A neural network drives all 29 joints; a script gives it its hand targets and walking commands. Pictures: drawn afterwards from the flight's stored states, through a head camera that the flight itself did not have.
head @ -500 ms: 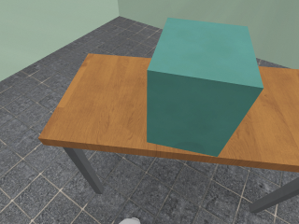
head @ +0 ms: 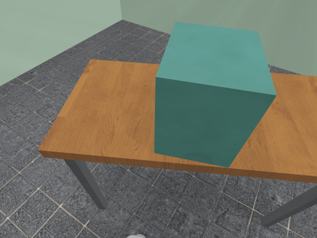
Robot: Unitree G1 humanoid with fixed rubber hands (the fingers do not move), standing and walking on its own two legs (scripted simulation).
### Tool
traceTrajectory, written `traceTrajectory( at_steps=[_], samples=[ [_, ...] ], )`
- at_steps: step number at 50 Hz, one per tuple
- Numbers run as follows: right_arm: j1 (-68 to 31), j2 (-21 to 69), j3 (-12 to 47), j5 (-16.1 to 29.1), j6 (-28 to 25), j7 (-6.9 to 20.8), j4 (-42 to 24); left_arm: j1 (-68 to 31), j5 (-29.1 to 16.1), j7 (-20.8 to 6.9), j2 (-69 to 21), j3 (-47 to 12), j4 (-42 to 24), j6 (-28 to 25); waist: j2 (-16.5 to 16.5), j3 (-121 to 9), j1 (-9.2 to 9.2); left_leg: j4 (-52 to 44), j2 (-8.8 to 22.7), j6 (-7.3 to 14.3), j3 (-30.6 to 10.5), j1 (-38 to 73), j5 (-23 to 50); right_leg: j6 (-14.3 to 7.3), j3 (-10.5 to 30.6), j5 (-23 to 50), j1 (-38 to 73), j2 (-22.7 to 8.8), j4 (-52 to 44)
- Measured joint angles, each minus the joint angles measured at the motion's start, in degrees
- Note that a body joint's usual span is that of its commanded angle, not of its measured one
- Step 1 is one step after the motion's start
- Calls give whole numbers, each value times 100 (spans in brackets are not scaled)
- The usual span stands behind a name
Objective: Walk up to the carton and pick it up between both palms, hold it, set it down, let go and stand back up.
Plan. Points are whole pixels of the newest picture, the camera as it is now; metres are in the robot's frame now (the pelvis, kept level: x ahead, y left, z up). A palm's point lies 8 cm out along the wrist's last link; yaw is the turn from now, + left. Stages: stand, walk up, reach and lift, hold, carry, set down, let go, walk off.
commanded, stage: reach and lift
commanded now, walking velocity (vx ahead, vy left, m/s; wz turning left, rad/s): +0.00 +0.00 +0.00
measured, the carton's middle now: (202, 96) +0.48 -0.09 +0.10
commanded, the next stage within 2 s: none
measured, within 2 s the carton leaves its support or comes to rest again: neither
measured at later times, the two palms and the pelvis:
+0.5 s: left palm (86, 222) +0.18 +0.21 -0.09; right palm out of the picture +0.13 -0.27 -0.07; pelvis +0.00 -0.01 +0.01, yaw -10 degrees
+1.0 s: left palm (88, 202) +0.21 +0.20 -0.04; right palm (270, 231) +0.17 -0.24 -0.03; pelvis +0.03 -0.01 +0.03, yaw -10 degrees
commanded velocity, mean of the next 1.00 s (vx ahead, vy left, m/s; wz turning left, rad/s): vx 0.00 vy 0.00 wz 0.00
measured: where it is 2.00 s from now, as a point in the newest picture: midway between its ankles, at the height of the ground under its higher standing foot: outside the picture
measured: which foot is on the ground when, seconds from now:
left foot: down 0.00-1.00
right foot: down 0.00-1.00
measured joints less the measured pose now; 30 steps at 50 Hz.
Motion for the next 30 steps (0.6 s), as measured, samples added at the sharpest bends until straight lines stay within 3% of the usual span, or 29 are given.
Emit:
traceTrajectory(
  at_steps=[4,6,9,14,20,25,30],
  samples=[
    [-1105,270,-368,-453,-132,255,599,-685,-221,148,253,74,-566,1532,-282,52,91,751,281,-56,596,-671,-303,-1,405,-390,-937,6,1133],
    [-1539,330,-277,-390,-142,371,545,-1153,-246,207,309,158,-944,2035,-380,195,79,1017,342,-46,683,-830,-421,-48,497,-383,-1142,46,1410],
    [-1926,328,12,-50,-256,489,457,-1662,-123,268,151,332,-1652,2360,-385,427,44,1033,482,-87,693,-718,-433,-79,529,-398,-1016,185,1334],
    [-1693,273,362,285,-301,444,172,-1741,167,199,-321,420,-2339,2433,-408,476,-11,119,637,-118,783,72,-105,-94,637,120,-248,348,251],
    [-999,39,269,214,-128,356,-502,-1465,155,211,-587,456,-1984,2330,-431,239,86,-758,645,-116,1018,574,219,-80,864,418,70,339,-434],
    [-713,67,106,207,-133,313,-1095,-1238,-114,222,-496,549,-1866,1899,-408,174,191,-1049,637,-124,1092,557,347,-77,933,498,-36,328,-590],
    [-718,233,187,269,-428,215,-1214,-1059,-297,183,-350,523,-2035,1345,-326,123,233,-1291,631,-136,1053,576,458,-75,894,621,17,333,-879]
  ],
)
